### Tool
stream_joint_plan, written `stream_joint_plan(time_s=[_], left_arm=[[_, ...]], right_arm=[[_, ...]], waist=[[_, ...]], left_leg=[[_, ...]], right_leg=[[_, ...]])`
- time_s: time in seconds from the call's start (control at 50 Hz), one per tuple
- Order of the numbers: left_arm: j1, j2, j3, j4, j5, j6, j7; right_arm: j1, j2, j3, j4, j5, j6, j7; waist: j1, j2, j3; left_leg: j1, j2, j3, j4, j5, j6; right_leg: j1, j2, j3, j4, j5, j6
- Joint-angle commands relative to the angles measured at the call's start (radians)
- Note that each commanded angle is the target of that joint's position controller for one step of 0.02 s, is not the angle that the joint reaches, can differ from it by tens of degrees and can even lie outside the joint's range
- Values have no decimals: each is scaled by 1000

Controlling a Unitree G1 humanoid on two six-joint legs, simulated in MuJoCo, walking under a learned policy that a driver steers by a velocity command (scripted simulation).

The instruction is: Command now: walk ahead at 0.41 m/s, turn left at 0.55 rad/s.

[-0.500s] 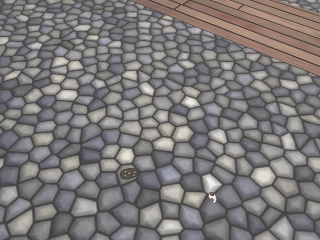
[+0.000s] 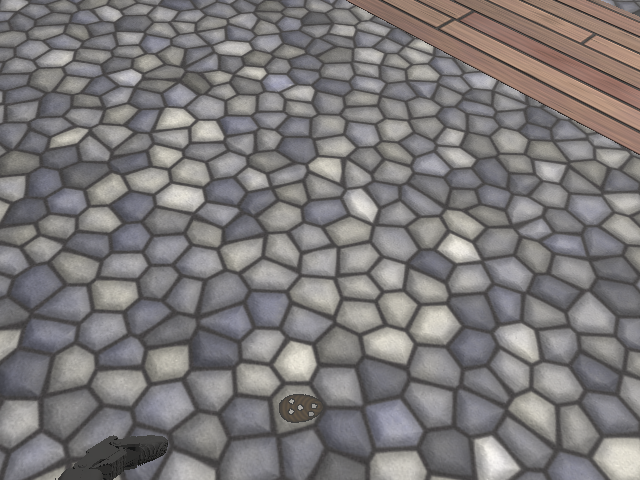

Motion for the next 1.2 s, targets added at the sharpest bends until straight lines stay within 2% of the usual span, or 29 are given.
stream_joint_plan(time_s=[0.02, 0.12, 0.18, 0.2, 0.22, 0.24, 0.26, 0.3, 0.36, 0.44, 0.52, 0.58, 0.6, 0.62, 0.64, 0.66, 0.68, 0.7, 0.76, 0.88, 1.0, 1.04, 1.08, 1.1, 1.12, 1.14, 1.16, 1.18, 1.2], left_arm=[[-55, 60, 27, -81, -26, -14, -10], [-96, 93, 56, -73, -47, -58, -54], [35, 106, 71, -24, -38, -70, -65], [166, 131, 79, 8, -19, -73, -66], [303, 232, 115, 58, -15, -66, -69], [419, 234, 127, 91, -27, -66, -82], [391, 202, 112, 81, -29, -70, -82], [272, 167, 102, 51, -24, -61, -79], [235, 140, 94, 60, -28, -47, -71], [298, 179, 108, 114, -43, -34, -44], [362, 186, 112, 144, -58, -21, -30], [337, 186, 115, 138, -61, -11, -23], [314, 171, 111, 125, -55, -13, -27], [272, 121, 95, 96, -42, -23, -35], [391, 55, 72, 78, -54, -37, -34], [410, 133, 85, 96, -63, -42, -33], [347, 178, 99, 100, -62, -37, -35], [289, 173, 101, 96, -50, -30, -34], [233, 126, 102, 71, -39, -10, -43], [106, 77, 76, 18, -37, -9, -76], [-72, 103, 71, -52, -40, -10, -112], [-62, 133, 83, -65, -35, -6, -117], [130, 192, 119, -23, -36, 1, -114], [317, 258, 152, 26, -37, 7, -99], [329, 391, 169, 28, -52, -2, -91], [390, 324, 145, 2, -47, -10, -89], [354, 257, 123, 23, -30, -17, -89], [282, 225, 111, 17, -30, -24, -87], [202, 186, 96, 12, -26, -26, -85]], right_arm=[[-2, -208, -72, -83, 24, -4, -18], [35, -166, -80, -84, 4, 9, -5], [56, -105, -64, -90, -7, 3, 10], [71, -50, -49, -97, -18, -5, 14], [102, -33, -42, -124, -1, -29, 20], [-16, -118, -64, -151, 9, -54, 20], [-127, -168, -81, -179, 5, -71, 20], [-162, -147, -79, -177, -23, -75, 16], [-171, -110, -77, -172, -25, -70, 21], [-319, -37, -49, -197, -19, -78, 42], [-402, -77, -59, -224, -1, -92, 52], [-339, -114, -79, -217, 6, -105, 51], [-248, -143, -95, -196, 1, -107, 44], [-79, -204, -115, -175, -14, -107, 33], [31, -277, -132, -145, -20, -95, 32], [36, -210, -120, -131, -6, -89, 36], [-16, -144, -102, -142, -6, -83, 33], [-76, -117, -92, -149, -11, -77, 33], [-166, -75, -76, -130, -19, -77, 40], [-160, -147, -96, -74, -12, -84, 38], [-78, -219, -110, -26, 16, -71, 34], [-69, -250, -118, -23, 21, -59, 30], [-72, -267, -120, -25, 24, -45, 20], [-61, -237, -106, -35, 8, -44, 11], [43, -95, -53, -97, -36, -63, 27], [-33, -162, -56, -109, -7, -106, 45], [-111, -214, -71, -118, 39, -121, 55], [-137, -198, -62, -122, 38, -125, 49], [-147, -194, -63, -108, 14, -119, 40]], waist=[[3, 125, -22], [-44, 188, -1], [4, 186, -49], [40, 92, -141], [58, -223, -175], [136, -242, -119], [146, -120, -34], [90, -41, 6], [49, -85, -12], [85, -96, -19], [103, -89, -29], [44, -92, -48], [-4, -78, -92], [-87, 0, -207], [-62, 283, -344], [-58, 305, -301], [-59, 214, -167], [-42, 143, -84], [22, 138, 20], [25, 103, 39], [-15, 83, 74], [9, 103, 49], [129, 111, -64], [212, 58, -155], [111, -241, -263], [174, -166, -435], [187, -102, -302], [149, -32, -200], [108, 21, -128]], left_leg=[[30, 250, -310, -240, -152, 151], [87, 274, -348, -194, -263, 150], [88, 218, -310, -59, -230, 94], [-10, 160, -209, 160, -212, 56], [-373, 42, -27, 443, -289, -11], [-629, 48, -28, 649, -381, -43], [-704, 91, -64, 710, -293, -40], [-618, 141, -45, 620, -117, -58], [-407, 137, 8, 418, -29, -99], [-210, 74, 41, 124, 115, -128], [-130, 52, 6, 2, 144, -117], [52, 60, -2, -98, 120, -77], [218, 89, -11, -116, 112, -48], [479, 241, -143, -93, 74, 20], [783, 466, -512, -137, -93, 174], [748, 519, -654, -186, -234, 206], [638, 475, -524, -205, -219, 172], [518, 424, -395, -231, -111, 140], [282, 343, -177, -313, 120, 97], [236, 323, 50, -353, 309, 91], [338, 358, 154, -320, 332, 50], [393, 363, 195, -222, 591, 30], [357, 332, 254, 65, 849, -4], [145, 294, 261, 340, 694, -43], [-322, 116, 221, 749, -264, -111], [-434, 62, -17, 894, -406, -105], [-506, 124, -27, 888, -303, -83], [-480, 174, -11, 809, -215, -69], [-416, 216, 0, 730, -163, -74]], right_leg=[[154, 28, 6, -284, 43, 22], [340, 63, -38, -495, -142, -48], [553, 49, -65, -601, -277, -139], [767, -66, 65, -574, -232, -205], [1058, -221, 411, -680, -394, -360], [1115, -303, 705, -795, -629, -443], [1070, -281, 672, -804, -623, -425], [914, -183, 461, -805, -394, -372], [740, -78, 282, -828, -171, -329], [638, -32, 187, -814, -10, -321], [686, -68, 269, -771, -60, -316], [680, -60, 316, -697, -78, -280], [619, -18, 290, -602, -32, -252], [482, 46, 215, -347, -119, -217], [177, 164, 91, -44, -492, -162], [47, 98, 91, 123, -625, -151], [3, 54, 85, 180, -536, -147], [29, 22, 52, 175, -460, -140], [127, -30, 31, 94, -362, -137], [152, -36, -17, -181, -99, -128], [220, -2, -96, -409, -62, -174], [296, 49, -155, -433, -170, -209], [588, 134, -210, -488, -192, -264], [907, 107, -113, -491, -166, -309], [1291, -188, 452, -556, -293, -500], [1360, -268, 764, -737, -475, -559], [1274, -248, 602, -760, -408, -486], [1120, -214, 468, -755, -300, -445], [962, -186, 356, -759, -154, -414]])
